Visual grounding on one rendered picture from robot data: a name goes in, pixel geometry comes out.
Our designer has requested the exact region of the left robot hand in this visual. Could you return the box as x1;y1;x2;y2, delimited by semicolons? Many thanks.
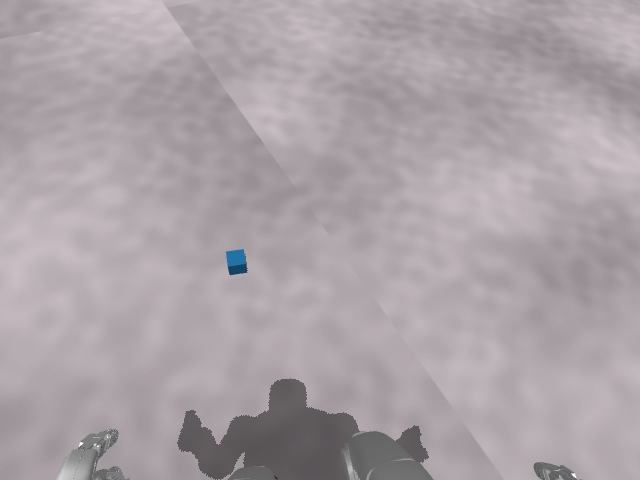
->
55;429;130;480

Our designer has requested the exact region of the right robot hand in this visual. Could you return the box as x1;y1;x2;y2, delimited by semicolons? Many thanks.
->
534;462;577;480

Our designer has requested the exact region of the cube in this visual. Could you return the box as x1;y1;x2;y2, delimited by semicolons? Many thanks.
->
226;249;247;275

